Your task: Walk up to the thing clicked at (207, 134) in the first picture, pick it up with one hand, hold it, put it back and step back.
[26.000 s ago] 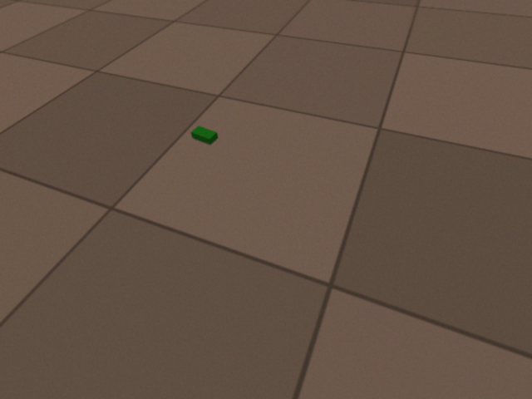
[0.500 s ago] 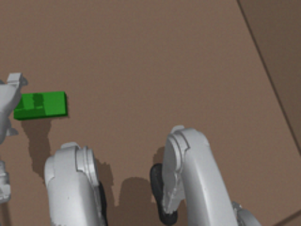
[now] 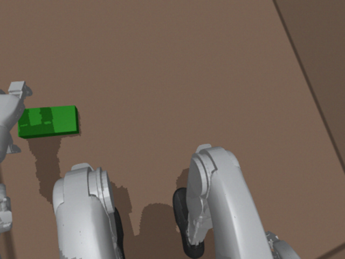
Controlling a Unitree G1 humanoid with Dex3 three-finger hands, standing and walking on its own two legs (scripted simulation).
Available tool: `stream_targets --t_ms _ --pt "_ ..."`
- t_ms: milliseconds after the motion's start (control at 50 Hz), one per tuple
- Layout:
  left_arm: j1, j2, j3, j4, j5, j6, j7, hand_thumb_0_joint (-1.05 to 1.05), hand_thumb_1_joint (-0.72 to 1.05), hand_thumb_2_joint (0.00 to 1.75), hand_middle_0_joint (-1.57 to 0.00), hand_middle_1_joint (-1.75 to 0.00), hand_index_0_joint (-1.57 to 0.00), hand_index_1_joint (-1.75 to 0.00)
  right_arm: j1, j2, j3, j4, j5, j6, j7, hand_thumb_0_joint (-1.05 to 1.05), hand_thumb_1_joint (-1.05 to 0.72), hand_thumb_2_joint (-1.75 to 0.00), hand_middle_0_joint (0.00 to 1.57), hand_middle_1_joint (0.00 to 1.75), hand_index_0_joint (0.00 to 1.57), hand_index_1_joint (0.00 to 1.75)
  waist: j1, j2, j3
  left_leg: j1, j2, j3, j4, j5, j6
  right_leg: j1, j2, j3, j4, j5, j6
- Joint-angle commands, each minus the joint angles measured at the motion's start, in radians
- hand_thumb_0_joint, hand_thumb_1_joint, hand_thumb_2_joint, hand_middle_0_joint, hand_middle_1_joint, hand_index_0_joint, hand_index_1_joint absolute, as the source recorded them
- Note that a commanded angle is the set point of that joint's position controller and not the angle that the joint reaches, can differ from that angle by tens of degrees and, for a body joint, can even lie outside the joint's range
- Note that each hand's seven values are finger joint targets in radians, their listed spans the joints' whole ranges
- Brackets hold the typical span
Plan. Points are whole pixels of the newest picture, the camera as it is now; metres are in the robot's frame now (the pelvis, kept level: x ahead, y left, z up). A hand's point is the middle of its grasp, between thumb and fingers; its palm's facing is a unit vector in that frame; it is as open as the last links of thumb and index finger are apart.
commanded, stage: rise first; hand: left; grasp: from above
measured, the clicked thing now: (49, 121) +0.46 +0.30 -0.30
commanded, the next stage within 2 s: approach in 0.64 s
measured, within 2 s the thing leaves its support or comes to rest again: neither
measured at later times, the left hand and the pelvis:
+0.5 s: hand (10, 125) +0.42 +0.34 -0.17, palm faces -0.44 -0.06 -0.90, open 14.3 cm; pelvis +0.00 +0.00 +0.00, yaw +0 degrees
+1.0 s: hand (26, 121) +0.43 +0.31 -0.17, palm faces -0.44 -0.03 -0.90, open 14.2 cm; pelvis +0.00 +0.00 +0.00, yaw +0 degrees
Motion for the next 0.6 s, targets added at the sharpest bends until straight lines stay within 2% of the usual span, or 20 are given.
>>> stream_targets --t_ms 0,20,40,80,100,120,140,200,220,240,260,280,300,360,420,480,500,520,560,580 --pt "-0.248 0.227 -0.003 -0.1 -0.024 0.004 0.031 0.0 -0.59 1.06 -0.07 -0.97 -0.05 -0.99 0.198 -0.257 -0.085 0.001 0.004 0.003 -0.013 0.0 -0.91 -0.9 0.2 0.3 0.2 0.3 -0.006 0.306 -0.643 0.517 -0.036 0.061 -0.241 0.196 0.005 0.296 0.045 -0.013 -0.237 0.219 -0.017" --pt "-0.295 0.243 0.006 -0.127 -0.036 -0.004 0.031 0.0 -0.56 1.03 -0.07 -0.99 -0.06 -1.0 0.179 -0.26 -0.084 -0.012 0.005 0.001 -0.013 0.0 -0.91 -0.9 0.2 0.3 0.2 0.3 -0.018 0.294 -0.649 0.506 -0.033 0.053 -0.241 0.181 0.005 0.288 0.049 -0.02 -0.24 0.207 -0.018" --pt "-0.293 0.271 0.02 -0.127 -0.028 -0.005 0.034 0.0 -0.58 1.05 -0.07 -0.98 -0.05 -0.99 0.191 -0.266 -0.081 -0.004 0.002 0.002 -0.015 0.0 -0.91 -0.9 0.2 0.3 0.2 0.3 -0.013 0.307 -0.652 0.513 -0.036 0.053 -0.239 0.197 0.005 0.297 0.046 -0.021 -0.235 0.218 -0.017" --pt "-0.277 0.255 0.005 -0.096 -0.025 -0.004 0.03 0.0 -0.56 1.04 -0.07 -0.98 -0.06 -1.0 0.19 -0.265 -0.081 0.002 0.003 0.0 -0.016 0.0 -0.91 -0.9 0.2 0.3 0.2 0.3 -0.001 0.312 -0.647 0.524 -0.034 0.053 -0.243 0.19 0.003 0.28 0.046 -0.023 -0.232 0.206 -0.018" --pt "-0.29 0.267 0.009 -0.091 -0.02 -0.007 0.031 0.0 -0.57 1.05 -0.07 -0.97 -0.06 -0.99 0.19 -0.267 -0.077 -0.003 0.0 -0.001 -0.013 0.0 -0.91 -0.9 0.2 0.3 0.2 0.3 -0.016 0.311 -0.635 0.517 -0.035 0.05 -0.243 0.182 0.003 0.277 0.046 -0.027 -0.227 0.202 -0.019" --pt "-0.301 0.283 0.022 -0.098 -0.023 -0.013 0.035 0.0 -0.57 1.04 -0.07 -0.98 -0.06 -0.99 0.181 -0.272 -0.077 -0.013 0.001 -0.001 -0.014 0.0 -0.91 -0.9 0.2 0.3 0.2 0.3 -0.014 0.309 -0.626 0.503 -0.035 0.045 -0.252 0.157 0.002 0.273 0.046 -0.03 -0.227 0.176 -0.021" --pt "-0.279 0.254 -0.002 -0.062 -0.018 -0.01 0.032 0.0 -0.58 1.05 -0.07 -0.98 -0.05 -1.0 0.177 -0.267 -0.072 -0.008 0.004 -0.002 -0.014 0.0 -0.91 -0.9 0.2 0.3 0.2 0.3 -0.008 0.307 -0.598 0.499 -0.037 0.047 -0.258 0.139 0.002 0.252 0.045 -0.03 -0.226 0.159 -0.022" --pt "-0.281 0.314 0.04 -0.094 -0.007 -0.019 0.042 0.0 -0.57 1.05 -0.07 -0.97 -0.06 -0.99 0.173 -0.272 -0.073 -0.017 0.001 -0.004 -0.016 0.0 -0.91 -0.9 0.2 0.3 0.2 0.3 0.005 0.322 -0.636 0.509 -0.038 0.054 -0.249 0.16 0.001 0.282 0.047 -0.025 -0.223 0.179 -0.022" --pt "-0.256 0.28 0.032 -0.076 -0.01 -0.016 0.045 0.0 -0.57 1.04 -0.07 -0.98 -0.06 -0.99 0.17 -0.269 -0.072 -0.014 0.0 -0.003 -0.015 0.0 -0.91 -0.9 0.2 0.3 0.2 0.3 0.01 0.311 -0.638 0.516 -0.037 0.051 -0.251 0.165 0.0 0.276 0.046 -0.031 -0.219 0.179 -0.021" --pt "-0.267 0.274 0.021 -0.088 -0.005 -0.016 0.048 0.0 -0.57 1.05 -0.07 -0.98 -0.06 -0.99 0.168 -0.266 -0.07 -0.015 -0.002 -0.002 -0.013 0.0 -0.91 -0.9 0.2 0.3 0.2 0.3 0.001 0.325 -0.644 0.526 -0.037 0.053 -0.251 0.176 0.0 0.28 0.049 -0.031 -0.218 0.193 -0.021" --pt "-0.3 0.308 0.041 -0.116 -0.009 -0.021 0.053 0.0 -0.57 1.05 -0.07 -0.98 -0.06 -0.99 0.159 -0.272 -0.076 -0.023 -0.001 -0.003 -0.014 0.0 -0.91 -0.9 0.2 0.3 0.2 0.3 -0.002 0.331 -0.644 0.518 -0.036 0.05 -0.252 0.155 0.0 0.268 0.048 -0.028 -0.219 0.174 -0.023" --pt "-0.294 0.299 0.029 -0.105 0.002 -0.015 0.051 0.0 -0.58 1.05 -0.07 -0.98 -0.05 -0.99 0.174 -0.269 -0.073 -0.013 0.001 -0.004 -0.015 0.0 -0.91 -0.9 0.2 0.3 0.2 0.3 0.003 0.342 -0.636 0.536 -0.037 0.052 -0.26 0.157 -0.001 0.252 0.046 -0.027 -0.217 0.171 -0.024" --pt "-0.28 0.286 0.03 -0.109 -0.007 -0.012 0.055 0.0 -0.57 1.05 -0.07 -0.97 -0.06 -0.99 0.167 -0.263 -0.075 -0.009 0.002 -0.003 -0.016 0.0 -0.91 -0.9 0.2 0.3 0.2 0.3 0.011 0.351 -0.643 0.529 -0.036 0.055 -0.26 0.154 -0.001 0.259 0.047 -0.026 -0.223 0.168 -0.021" --pt "-0.285 0.287 0.028 -0.107 -0.005 -0.003 0.061 0.0 -0.58 1.05 -0.07 -0.97 -0.05 -0.99 0.173 -0.268 -0.077 -0.007 0.001 -0.006 -0.017 0.0 -0.91 -0.9 0.2 0.3 0.2 0.3 -0.001 0.347 -0.636 0.532 -0.037 0.057 -0.258 0.156 0.0 0.252 0.044 -0.024 -0.225 0.172 -0.021" --pt "-0.294 0.304 0.043 -0.15 -0.012 0.0 0.061 0.0 -0.58 1.05 -0.07 -0.97 -0.05 -0.98 0.175 -0.266 -0.086 -0.007 0.001 -0.005 -0.017 0.0 -0.9 -0.9 0.2 0.3 0.2 0.3 0.008 0.347 -0.675 0.536 -0.036 0.06 -0.252 0.182 0.001 0.272 0.044 -0.019 -0.226 0.199 -0.02" --pt "-0.276 0.257 0.013 -0.112 -0.008 0.011 0.043 0.0 -0.58 1.05 -0.08 -0.95 -0.06 -0.97 0.189 -0.263 -0.088 -0.005 0.002 -0.006 -0.015 0.0 -0.91 -0.9 0.2 0.3 0.2 0.3 -0.009 0.316 -0.653 0.524 -0.04 0.062 -0.247 0.198 0.004 0.283 0.043 -0.016 -0.232 0.22 -0.019" --pt "-0.28 0.265 0.022 -0.105 -0.022 0.01 0.039 0.0 -0.57 1.05 -0.08 -0.96 -0.06 -0.98 0.182 -0.266 -0.087 -0.011 0.003 -0.008 -0.014 0.0 -0.9 -0.9 0.2 0.3 0.2 0.3 -0.008 0.315 -0.652 0.52 -0.038 0.056 -0.249 0.189 0.003 0.276 0.043 -0.022 -0.228 0.209 -0.019" --pt "-0.284 0.237 -0.001 -0.096 -0.028 0.012 0.031 0.0 -0.58 1.06 -0.08 -0.95 -0.05 -0.97 0.181 -0.265 -0.084 -0.009 0.003 -0.01 -0.015 0.0 -0.9 -0.9 0.2 0.3 0.2 0.3 -0.015 0.311 -0.637 0.519 -0.038 0.052 -0.252 0.176 0.003 0.26 0.042 -0.025 -0.228 0.195 -0.02" --pt "-0.273 0.241 -0.01 -0.084 -0.026 0.008 0.022 0.0 -0.57 1.05 -0.08 -0.95 -0.06 -0.97 0.179 -0.266 -0.084 -0.01 0.008 -0.01 -0.015 0.0 -0.91 -0.9 0.2 0.3 0.2 0.3 -0.007 0.326 -0.628 0.52 -0.039 0.049 -0.263 0.161 0.0 0.256 0.042 -0.028 -0.227 0.181 -0.022" --pt "-0.264 0.259 0.002 -0.092 -0.017 0.008 0.017 0.0 -0.56 1.04 -0.09 -0.96 -0.07 -0.98 0.182 -0.266 -0.085 -0.012 0.004 -0.01 -0.016 0.0 -0.91 -0.9 0.2 0.3 0.2 0.3 -0.007 0.316 -0.635 0.522 -0.04 0.056 -0.255 0.184 0.001 0.279 0.044 -0.024 -0.232 0.206 -0.019"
